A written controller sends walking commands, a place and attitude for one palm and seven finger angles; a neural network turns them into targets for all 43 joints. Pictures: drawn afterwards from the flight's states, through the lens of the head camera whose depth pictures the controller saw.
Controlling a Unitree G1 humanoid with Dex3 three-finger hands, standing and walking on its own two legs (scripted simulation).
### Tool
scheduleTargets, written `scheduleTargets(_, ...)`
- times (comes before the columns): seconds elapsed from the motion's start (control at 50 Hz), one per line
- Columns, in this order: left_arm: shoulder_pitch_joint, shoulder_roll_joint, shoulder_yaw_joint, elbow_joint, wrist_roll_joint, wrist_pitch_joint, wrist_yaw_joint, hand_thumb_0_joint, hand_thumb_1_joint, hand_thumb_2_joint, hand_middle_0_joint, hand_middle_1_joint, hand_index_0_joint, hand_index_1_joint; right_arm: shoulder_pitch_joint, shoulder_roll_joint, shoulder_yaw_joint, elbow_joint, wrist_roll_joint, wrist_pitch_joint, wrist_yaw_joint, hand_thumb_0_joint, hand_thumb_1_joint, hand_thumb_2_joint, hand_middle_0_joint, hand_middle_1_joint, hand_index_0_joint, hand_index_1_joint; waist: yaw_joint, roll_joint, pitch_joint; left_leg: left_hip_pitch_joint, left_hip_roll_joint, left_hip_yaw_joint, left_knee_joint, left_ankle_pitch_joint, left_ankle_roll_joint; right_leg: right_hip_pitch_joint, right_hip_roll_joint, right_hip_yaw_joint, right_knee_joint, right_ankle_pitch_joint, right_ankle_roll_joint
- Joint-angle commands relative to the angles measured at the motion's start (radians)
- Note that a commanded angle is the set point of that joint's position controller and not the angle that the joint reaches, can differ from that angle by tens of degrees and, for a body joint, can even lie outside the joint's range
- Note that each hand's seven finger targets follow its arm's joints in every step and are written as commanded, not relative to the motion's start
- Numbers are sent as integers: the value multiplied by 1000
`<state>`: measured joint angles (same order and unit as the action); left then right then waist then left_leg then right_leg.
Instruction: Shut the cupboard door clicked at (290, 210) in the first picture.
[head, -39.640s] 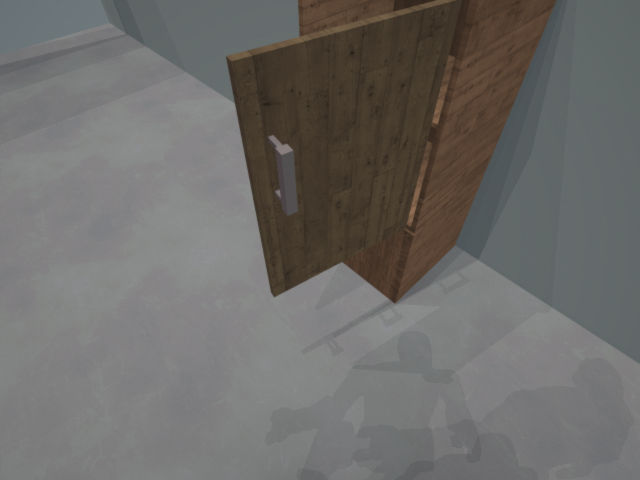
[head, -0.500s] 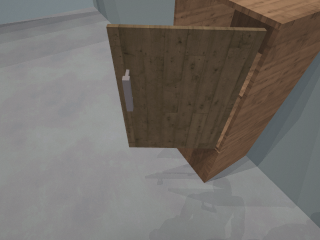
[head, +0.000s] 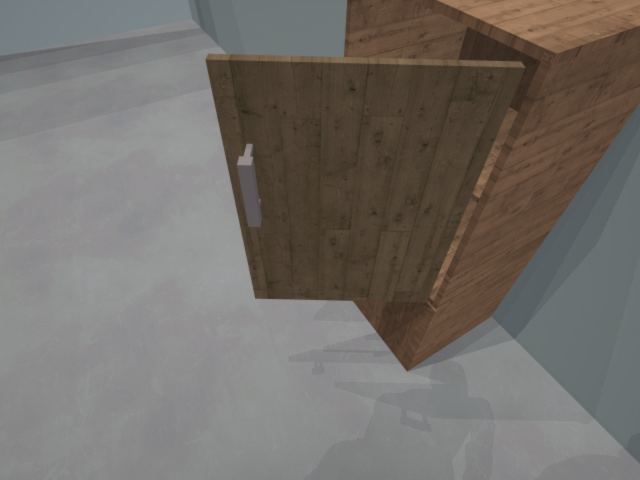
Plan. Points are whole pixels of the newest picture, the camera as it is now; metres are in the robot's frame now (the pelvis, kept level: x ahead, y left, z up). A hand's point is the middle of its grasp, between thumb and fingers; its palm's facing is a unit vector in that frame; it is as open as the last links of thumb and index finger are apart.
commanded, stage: look again from close up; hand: left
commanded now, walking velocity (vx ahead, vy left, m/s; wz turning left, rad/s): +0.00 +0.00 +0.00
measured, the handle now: (252, 186) +0.55 +0.15 +0.04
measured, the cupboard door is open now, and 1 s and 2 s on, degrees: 58 58 58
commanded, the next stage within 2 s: shuffle to correct the standing spot in 0.30 s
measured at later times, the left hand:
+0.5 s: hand out of the picture -0.03 +0.14 -0.18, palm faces +0.06 -0.98 -0.17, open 7.4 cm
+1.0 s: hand out of the picture +0.12 +0.15 -0.19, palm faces +0.06 -0.97 -0.22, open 7.3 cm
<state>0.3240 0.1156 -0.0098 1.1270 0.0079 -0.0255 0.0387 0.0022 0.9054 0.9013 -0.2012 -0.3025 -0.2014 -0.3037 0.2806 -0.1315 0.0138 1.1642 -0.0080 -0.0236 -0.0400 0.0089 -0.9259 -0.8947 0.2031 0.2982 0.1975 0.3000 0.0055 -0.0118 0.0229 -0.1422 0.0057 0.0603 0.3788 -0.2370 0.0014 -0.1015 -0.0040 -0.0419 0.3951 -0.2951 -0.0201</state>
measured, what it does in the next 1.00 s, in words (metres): steps on the spot: right foot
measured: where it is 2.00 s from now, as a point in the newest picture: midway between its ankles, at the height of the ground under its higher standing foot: outside the picture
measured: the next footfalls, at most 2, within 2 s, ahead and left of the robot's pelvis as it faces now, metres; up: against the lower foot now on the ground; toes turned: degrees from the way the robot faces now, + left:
right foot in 1.00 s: +0.18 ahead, -0.17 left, +0.01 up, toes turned +11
left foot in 1.20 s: +0.13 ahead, +0.05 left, +0.00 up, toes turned +10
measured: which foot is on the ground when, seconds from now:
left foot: down 0.00-1.00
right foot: down 0.00-0.74, up 0.76-0.98, down 1.00-1.00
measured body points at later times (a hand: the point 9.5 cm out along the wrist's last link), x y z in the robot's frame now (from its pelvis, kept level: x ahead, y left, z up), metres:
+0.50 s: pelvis +0.00 -0.01 +0.00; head +0.01 -0.01 +0.45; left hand -0.03 +0.19 -0.16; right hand -0.02 -0.22 -0.17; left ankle -0.02 +0.12 -0.74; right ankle -0.05 -0.10 -0.74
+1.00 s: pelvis +0.08 -0.05 -0.02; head +0.12 -0.05 +0.43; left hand +0.12 +0.20 -0.17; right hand -0.03 -0.24 -0.17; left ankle -0.02 +0.11 -0.74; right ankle +0.13 -0.19 -0.74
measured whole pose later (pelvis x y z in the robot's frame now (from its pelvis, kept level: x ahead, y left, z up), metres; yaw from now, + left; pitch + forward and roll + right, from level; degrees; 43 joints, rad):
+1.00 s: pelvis +0.08 -0.05 -0.02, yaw +2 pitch +1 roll -1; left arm 0.23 0.20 0.08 1.01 0.02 -0.02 -0.01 0.02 0.94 0.90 -0.20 -0.30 -0.20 -0.30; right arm 0.46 -0.08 -0.02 1.18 -0.03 -0.03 -0.03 0.00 -0.91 -0.89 0.21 0.30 0.20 0.30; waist -0.03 0.00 0.07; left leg -0.12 0.11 0.01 0.55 -0.44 -0.06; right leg -0.37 -0.08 -0.10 0.61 -0.29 -0.02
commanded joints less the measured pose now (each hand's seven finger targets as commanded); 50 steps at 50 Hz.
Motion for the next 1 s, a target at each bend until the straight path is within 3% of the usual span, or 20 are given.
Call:
scheduleTargets(0.0, 95, 94, 15, -16, 2, -10, 8, 0, 900, 900, -200, -300, -200, -300, 73, -79, -13, -20, -4, -8, -4, 0, -900, -900, 200, 300, 200, 300, 1, 4, 40, 13, 97, -81, -40, 235, 24, -51, -109, 90, -67, 294, -15)
scheduleTargets(0.38, 103, 95, 19, -15, 2, -12, 9, 0, 900, 900, -200, -300, -200, -300, 88, -73, -11, -21, -4, -8, -6, 0, -900, -900, 200, 300, 200, 300, 3, 0, 49, 3, 98, -81, -40, 219, 20, -52, -106, 88, -76, 283, -18)
scheduleTargets(0.42, 121, 81, 19, -4, 3, -8, 6, 0, 900, 900, -200, -300, -200, -300, 102, -64, -10, -9, -8, -4, -4, 0, -900, -900, 200, 300, 200, 300, 2, -13, 43, 6, 96, -70, -24, 122, 20, -57, -97, 84, -76, 155, -20)
scheduleTargets(0.48, 125, 90, 32, -9, 8, 5, -3, 0, 900, 900, -200, -300, -200, -300, 102, -63, -19, -17, -12, 6, 2, 0, -900, -900, 200, 300, 200, 300, 3, -39, 116, -77, 77, -49, 17, -73, 25, -110, -96, 114, -90, -115, -40)
scheduleTargets(0.54, 153, 102, 47, -12, 10, 10, -9, 0, 900, 900, -200, -300, -200, -300, 91, -47, -22, -39, -14, 6, 5, 0, -900, -900, 200, 300, 200, 300, 13, -84, 171, -170, 57, -15, 105, -117, 24, -112, -118, 162, -118, -215, -72)
scheduleTargets(0.6, 185, 111, 61, -10, 8, 5, -11, 0, 900, 900, -200, -300, -200, -300, 82, -31, -24, -54, -15, -5, 4, 0, -900, -900, 200, 300, 200, 300, 9, -112, 145, -204, 44, 27, 220, -102, 14, -73, -174, 224, -119, -103, -120)
scheduleTargets(0.64, 173, 104, 63, -13, 12, 4, -12, 0, 900, 900, -200, -300, -200, -300, 108, -24, -27, -47, -12, -11, 1, 0, -900, -900, 200, 300, 200, 300, -9, -76, 143, -153, 51, 33, 200, -78, 18, -97, -163, 186, -61, 18, -126)
scheduleTargets(0.66, 157, 96, 64, -17, 12, 5, -14, 0, 900, 900, -200, -300, -200, -300, 149, -27, -27, -33, -12, -17, 0, 0, -900, -900, 200, 300, 200, 300, -29, -12, 136, -88, 69, 17, 135, -8, 25, -129, -127, 133, 16, 73, -110)
scheduleTargets(0.68, 145, 78, 62, -23, 12, 4, -17, 0, 900, 900, -200, -300, -200, -300, 215, -57, -35, -6, -15, -23, -5, 0, -900, -900, 200, 300, 200, 300, -49, 105, 105, 32, 128, -59, 79, 142, 53, -190, -66, 50, 161, 131, -77)
scheduleTargets(0.7, 119, 62, 59, -40, 13, 3, -20, 0, 900, 900, -200, -300, -200, -300, 313, -120, -51, 31, -23, -26, -13, 0, -900, -900, 200, 300, 200, 300, -79, 264, 66, 160, 269, -253, 17, 291, 131, -327, -1, -40, 369, 11, -36)
scheduleTargets(0.72, 40, 58, 56, -76, 16, 1, -19, 0, 900, 900, -200, -300, -200, -300, 397, -146, -56, 53, -30, -24, -25, 0, -900, -900, 200, 300, 200, 300, -115, 328, 106, 243, 398, -406, -54, 520, 223, -523, 22, -54, 575, -267, -23)
scheduleTargets(0.74, -29, 77, 65, -107, 22, 1, -20, 0, 900, 900, -200, -300, -200, -300, 418, -142, -52, 55, -30, -23, -31, 0, -900, -900, 200, 300, 200, 300, -118, 186, 149, 215, 459, -441, -49, 614, 277, -600, -23, 10, 696, -305, -31)
scheduleTargets(0.76, -52, 66, 71, -120, 24, 2, -26, 0, 900, 900, -200, -300, -200, -300, 381, -134, -49, 40, -33, -27, -32, 0, -900, -900, 200, 300, 200, 300, -98, 96, 172, 155, 463, -411, -54, 586, 276, -611, -63, 47, 738, -276, -27)
scheduleTargets(0.78, -53, 51, 73, -130, 21, 4, -35, 0, 900, 900, -200, -300, -200, -300, 319, -130, -49, 16, -33, -34, -31, 0, -900, -900, 200, 300, 200, 300, -69, 79, 169, 101, 437, -370, -75, 496, 254, -589, -92, 58, 723, -236, -19)
scheduleTargets(0.82, -56, 32, 76, -145, 15, 11, -52, 0, 900, 900, -200, -300, -200, -300, 230, -136, -52, -12, -32, -42, -28, 0, -900, -900, 200, 300, 200, 300, -34, 157, 139, 20, 363, -273, -109, 344, 204, -498, -110, 31, 616, -175, -3)
scheduleTargets(0.88, -42, 25, 81, -145, 12, 12, -64, 0, 900, 900, -200, -300, -200, -300, 156, -152, -61, -39, -33, -35, -19, 0, -900, -900, 200, 300, 200, 300, -7, 183, 107, -107, 257, -153, -85, 223, 139, -273, -65, -79, 343, -79, 13)
scheduleTargets(0.92, 32, 51, 88, -102, 11, 8, -61, 0, 900, 900, -200, -300, -200, -300, 158, -160, -70, -32, -30, -22, -12, 0, -900, -900, 200, 300, 200, 300, 26, 154, 62, -162, 207, -112, 10, 124, 91, -92, -13, -138, 191, 61, 17)
scheduleTargets(0.94, 88, 87, 94, -83, 12, 3, -56, 0, 900, 900, -200, -300, -200, -300, 168, -142, -71, -35, -28, -17, -6, 0, -900, -900, 200, 300, 200, 300, 48, 72, 42, -205, 165, -79, 102, 88, 63, 11, -7, -129, 132, 74, 10)
scheduleTargets(0.96, 162, 139, 104, -58, 14, -6, -45, 0, 900, 900, -200, -300, -200, -300, 184, -108, -63, -41, -21, -15, 3, 0, -900, -900, 200, 300, 200, 300, 84, -42, -12, -316, 105, -5, 267, -7, 25, 171, -120, -2, 86, 49, -26)
scheduleTargets(0.98, 226, 240, 122, -45, 12, -12, -27, 0, 900, 900, -200, -300, -200, -300, 203, -26, -49, -68, -11, -12, 9, 0, -900, -900, 200, 300, 200, 300, 98, -309, -91, -423, 14, 69, 506, -294, -10, 258, -369, 292, -37, 161, -108)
